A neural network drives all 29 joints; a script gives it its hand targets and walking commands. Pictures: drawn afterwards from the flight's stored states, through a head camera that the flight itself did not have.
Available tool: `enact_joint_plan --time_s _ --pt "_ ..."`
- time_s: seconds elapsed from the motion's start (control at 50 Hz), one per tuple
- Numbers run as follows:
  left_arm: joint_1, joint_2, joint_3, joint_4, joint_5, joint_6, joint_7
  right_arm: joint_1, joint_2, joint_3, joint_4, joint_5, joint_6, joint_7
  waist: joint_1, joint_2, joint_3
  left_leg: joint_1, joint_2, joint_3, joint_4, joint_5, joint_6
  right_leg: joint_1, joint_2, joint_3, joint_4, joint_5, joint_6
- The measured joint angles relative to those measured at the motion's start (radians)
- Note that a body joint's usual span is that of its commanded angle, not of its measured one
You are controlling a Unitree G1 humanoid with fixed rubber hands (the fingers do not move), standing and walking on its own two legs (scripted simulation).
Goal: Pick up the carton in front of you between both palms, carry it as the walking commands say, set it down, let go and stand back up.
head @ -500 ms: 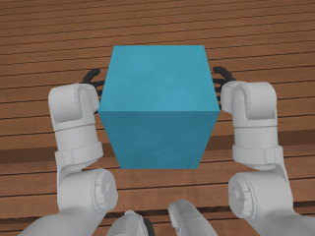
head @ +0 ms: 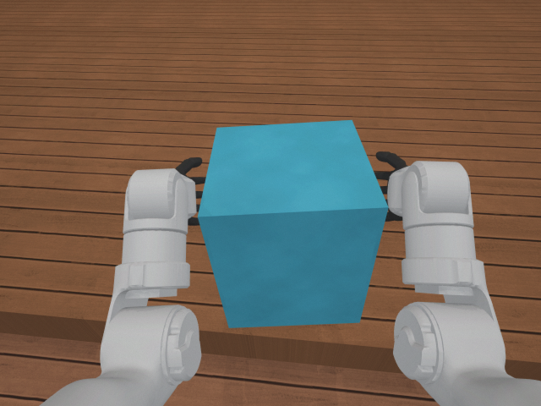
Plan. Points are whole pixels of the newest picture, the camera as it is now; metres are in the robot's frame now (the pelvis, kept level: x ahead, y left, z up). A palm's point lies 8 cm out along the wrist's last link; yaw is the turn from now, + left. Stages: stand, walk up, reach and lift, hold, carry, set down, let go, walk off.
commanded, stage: carry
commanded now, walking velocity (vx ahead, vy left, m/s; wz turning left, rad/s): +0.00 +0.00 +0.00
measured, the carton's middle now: (289, 226) +0.37 +0.00 +0.08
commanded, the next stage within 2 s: none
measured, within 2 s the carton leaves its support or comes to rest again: neither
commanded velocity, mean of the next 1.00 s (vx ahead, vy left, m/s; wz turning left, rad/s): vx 0.00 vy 0.00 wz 0.00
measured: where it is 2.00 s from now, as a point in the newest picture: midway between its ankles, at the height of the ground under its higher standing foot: outside the picture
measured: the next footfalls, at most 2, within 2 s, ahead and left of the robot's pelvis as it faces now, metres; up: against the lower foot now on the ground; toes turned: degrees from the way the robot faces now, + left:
right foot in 1.90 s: +0.28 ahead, -0.14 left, +0.18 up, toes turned -7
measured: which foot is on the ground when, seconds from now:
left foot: down 0.00-1.00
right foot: down 0.00-1.00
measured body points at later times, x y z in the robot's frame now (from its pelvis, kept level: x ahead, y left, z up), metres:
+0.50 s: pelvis -0.02 +0.02 -0.02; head -0.04 +0.03 +0.43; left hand +0.34 +0.18 +0.11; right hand +0.33 -0.13 +0.11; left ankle -0.02 +0.10 -0.75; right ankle -0.06 -0.08 -0.75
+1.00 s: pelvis -0.05 +0.03 -0.02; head -0.08 +0.03 +0.43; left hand +0.30 +0.17 +0.11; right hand +0.29 -0.13 +0.11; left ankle -0.02 +0.10 -0.75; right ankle -0.06 -0.08 -0.75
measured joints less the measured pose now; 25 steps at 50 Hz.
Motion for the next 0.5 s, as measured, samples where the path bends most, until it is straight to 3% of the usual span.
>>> enact_joint_plan --time_s 0.08,0.18,0.28,0.5 --pt "0.064 -0.009 -0.010 -0.011 0.006 -0.029 0.000 0.069 0.007 0.035 0.005 0.014 -0.047 0.003 -0.003 -0.008 0.009 -0.028 -0.013 0.013 0.061 -0.067 -0.006 0.028 -0.011 0.020 -0.048 -0.081 -0.001" --pt "0.116 -0.017 -0.041 -0.103 -0.012 -0.050 0.010 0.146 0.000 0.077 -0.104 0.047 -0.071 0.001 -0.002 0.006 0.073 -0.047 -0.007 0.014 0.099 -0.130 -0.023 -0.001 -0.008 0.023 0.004 -0.126 0.008" --pt "0.149 -0.021 -0.056 -0.192 -0.030 -0.050 0.020 0.180 0.008 0.088 -0.192 0.057 -0.074 -0.012 0.005 -0.001 0.100 -0.047 -0.015 0.020 0.107 -0.124 -0.009 -0.006 -0.016 0.028 0.020 -0.126 0.015" --pt "0.156 -0.013 -0.068 -0.119 -0.036 -0.071 0.020 0.186 0.015 0.075 -0.126 0.048 -0.091 -0.011 0.017 -0.012 0.043 -0.023 -0.027 0.022 0.100 -0.119 0.001 0.015 -0.029 0.028 0.022 -0.127 0.026"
